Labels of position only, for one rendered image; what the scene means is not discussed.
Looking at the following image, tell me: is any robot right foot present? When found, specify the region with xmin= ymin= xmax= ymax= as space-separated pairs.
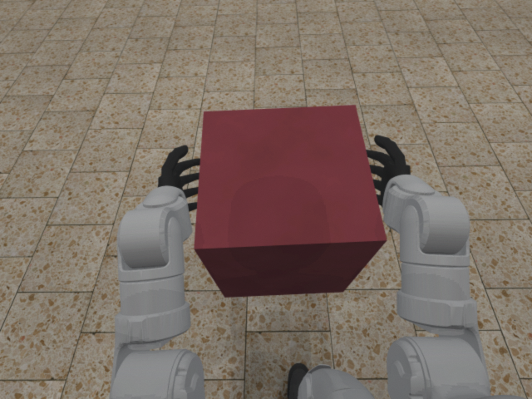
xmin=288 ymin=363 xmax=308 ymax=399

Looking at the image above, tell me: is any robot right upper arm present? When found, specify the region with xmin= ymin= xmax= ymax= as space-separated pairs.
xmin=387 ymin=337 xmax=525 ymax=399

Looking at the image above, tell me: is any carton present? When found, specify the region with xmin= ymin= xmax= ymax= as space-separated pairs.
xmin=194 ymin=105 xmax=387 ymax=298

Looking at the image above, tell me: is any right robot hand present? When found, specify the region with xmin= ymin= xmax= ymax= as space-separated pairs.
xmin=366 ymin=135 xmax=411 ymax=206

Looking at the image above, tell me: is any left robot hand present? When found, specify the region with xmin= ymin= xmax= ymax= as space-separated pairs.
xmin=157 ymin=145 xmax=200 ymax=212

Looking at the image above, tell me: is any robot right shin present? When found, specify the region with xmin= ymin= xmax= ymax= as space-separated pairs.
xmin=298 ymin=364 xmax=331 ymax=399

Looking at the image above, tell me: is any left robot forearm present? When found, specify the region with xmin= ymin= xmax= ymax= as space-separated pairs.
xmin=109 ymin=186 xmax=193 ymax=399

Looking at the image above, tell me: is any robot left upper arm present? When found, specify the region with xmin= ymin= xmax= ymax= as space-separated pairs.
xmin=111 ymin=349 xmax=205 ymax=399

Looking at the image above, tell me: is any right robot forearm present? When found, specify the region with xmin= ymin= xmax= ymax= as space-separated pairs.
xmin=382 ymin=175 xmax=490 ymax=388

